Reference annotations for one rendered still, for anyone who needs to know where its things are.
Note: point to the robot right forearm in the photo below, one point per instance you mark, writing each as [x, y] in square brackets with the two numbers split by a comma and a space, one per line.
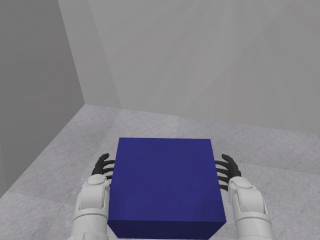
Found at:
[250, 212]

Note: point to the right robot hand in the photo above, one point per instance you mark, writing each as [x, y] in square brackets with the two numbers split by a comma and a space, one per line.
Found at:
[232, 171]

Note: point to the carton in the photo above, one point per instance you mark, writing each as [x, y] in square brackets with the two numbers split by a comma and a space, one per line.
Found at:
[165, 188]

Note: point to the left robot hand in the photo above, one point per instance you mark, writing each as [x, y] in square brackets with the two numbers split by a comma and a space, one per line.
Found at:
[100, 165]

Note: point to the robot left forearm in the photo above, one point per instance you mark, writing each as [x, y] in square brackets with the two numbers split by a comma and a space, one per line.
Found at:
[92, 210]

